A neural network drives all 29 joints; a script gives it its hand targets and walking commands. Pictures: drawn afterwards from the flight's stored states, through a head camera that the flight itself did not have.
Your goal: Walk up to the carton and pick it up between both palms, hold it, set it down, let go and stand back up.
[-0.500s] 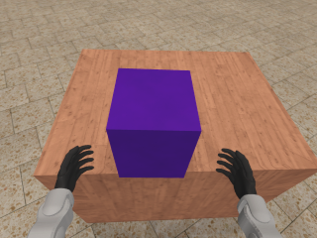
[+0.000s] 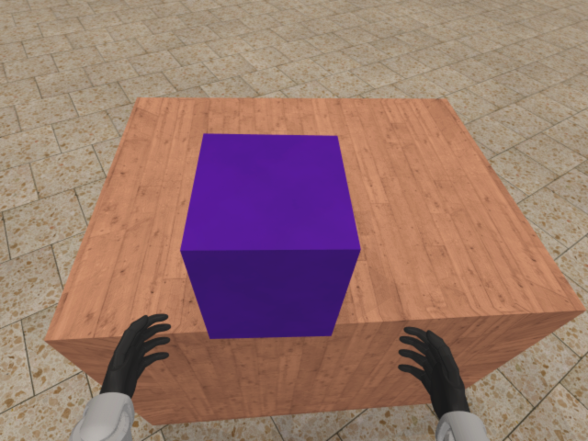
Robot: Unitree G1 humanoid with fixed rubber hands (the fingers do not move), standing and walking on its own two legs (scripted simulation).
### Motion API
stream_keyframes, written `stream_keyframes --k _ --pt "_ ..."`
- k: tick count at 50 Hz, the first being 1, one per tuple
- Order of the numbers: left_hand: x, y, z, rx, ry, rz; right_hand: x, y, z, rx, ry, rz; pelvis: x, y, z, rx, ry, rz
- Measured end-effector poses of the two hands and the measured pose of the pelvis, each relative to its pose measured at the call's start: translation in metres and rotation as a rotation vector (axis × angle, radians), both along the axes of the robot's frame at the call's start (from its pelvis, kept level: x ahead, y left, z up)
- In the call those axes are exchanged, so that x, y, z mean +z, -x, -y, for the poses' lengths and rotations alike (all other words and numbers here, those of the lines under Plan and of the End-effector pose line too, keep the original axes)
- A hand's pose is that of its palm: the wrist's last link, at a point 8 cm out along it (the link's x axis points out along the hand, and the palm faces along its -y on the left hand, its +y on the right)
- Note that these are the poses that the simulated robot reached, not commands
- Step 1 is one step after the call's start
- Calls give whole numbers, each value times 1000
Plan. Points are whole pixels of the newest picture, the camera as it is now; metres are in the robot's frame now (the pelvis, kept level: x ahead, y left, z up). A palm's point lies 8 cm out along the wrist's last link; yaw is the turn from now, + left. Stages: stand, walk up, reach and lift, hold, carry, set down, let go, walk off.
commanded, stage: set down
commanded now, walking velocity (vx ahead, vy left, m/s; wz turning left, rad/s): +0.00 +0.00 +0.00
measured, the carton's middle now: (271, 241) +0.38 +0.08 +0.03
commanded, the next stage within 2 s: let go in 1.08 s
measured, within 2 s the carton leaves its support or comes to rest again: neither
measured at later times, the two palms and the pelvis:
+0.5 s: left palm (135, 402) +0.15 +0.24 -0.07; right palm (456, 426) +0.16 -0.20 -0.06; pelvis +0.01 +0.00 +0.00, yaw +0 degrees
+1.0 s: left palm (156, 404) +0.16 +0.22 -0.09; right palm out of the picture +0.14 -0.23 -0.09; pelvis +0.00 -0.01 +0.00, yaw +0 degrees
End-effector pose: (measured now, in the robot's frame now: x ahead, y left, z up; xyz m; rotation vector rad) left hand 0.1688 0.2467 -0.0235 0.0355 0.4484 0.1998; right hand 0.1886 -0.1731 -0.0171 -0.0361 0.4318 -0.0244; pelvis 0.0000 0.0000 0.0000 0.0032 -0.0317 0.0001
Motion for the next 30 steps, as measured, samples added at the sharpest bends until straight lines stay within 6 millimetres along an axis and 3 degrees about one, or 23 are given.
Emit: stream_keyframes --k 16,30 --pt "-30 10 4 -21 -28 -165 -33 14 13 17 62 -126 0 -9 0 5 1 -7" --pt "-51 17 13 -47 -37 -293 -53 27 35 10 114 -226 0 -5 4 3 0 -9"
